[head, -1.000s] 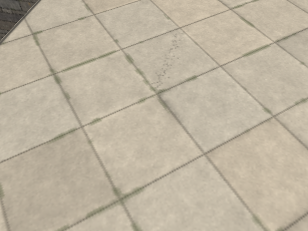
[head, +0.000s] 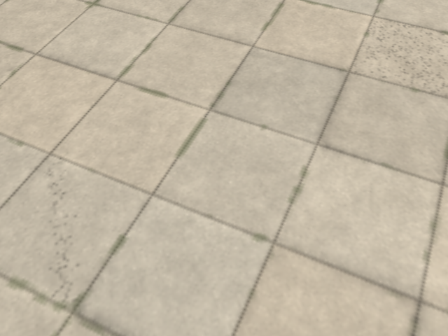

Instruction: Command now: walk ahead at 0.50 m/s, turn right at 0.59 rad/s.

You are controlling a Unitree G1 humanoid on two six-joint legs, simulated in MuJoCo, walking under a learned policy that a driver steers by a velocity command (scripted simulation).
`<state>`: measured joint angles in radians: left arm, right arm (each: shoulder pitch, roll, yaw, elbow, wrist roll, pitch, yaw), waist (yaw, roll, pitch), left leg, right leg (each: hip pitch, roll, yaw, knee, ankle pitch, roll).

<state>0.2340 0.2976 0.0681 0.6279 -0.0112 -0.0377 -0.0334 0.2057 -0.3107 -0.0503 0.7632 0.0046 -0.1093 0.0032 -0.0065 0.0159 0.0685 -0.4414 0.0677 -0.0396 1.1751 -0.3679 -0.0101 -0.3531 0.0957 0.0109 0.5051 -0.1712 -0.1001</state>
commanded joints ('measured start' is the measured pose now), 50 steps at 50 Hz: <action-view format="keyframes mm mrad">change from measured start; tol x32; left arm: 1 -12 128 35 -74 7 -27 14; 50 -25 80 24 58 22 -78 27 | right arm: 1 21 -122 -34 -69 -18 -3 -3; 50 71 -33 -25 -69 21 80 5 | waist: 1 -18 -59 -128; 16 -2 -145 -95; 19 -51 313 -420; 50 3 -102 -42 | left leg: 1 -182 49 -42 -79 79 -22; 16 135 -77 -28 -744 312 24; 19 835 366 -757 -835 -59 287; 24 332 177 -294 -963 117 191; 36 304 150 -174 -953 327 192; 39 252 97 -148 -766 400 130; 42 -312 -64 -68 6 -213 17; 50 -259 65 -59 -96 148 -14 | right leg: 1 211 -266 376 -267 221 -205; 15 228 -227 433 -100 108 -89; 21 -439 -112 152 805 -284 90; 37 -36 -120 34 -5 119 103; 41 736 -511 522 -101 -74 -129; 50 244 -371 99 -360 163 -96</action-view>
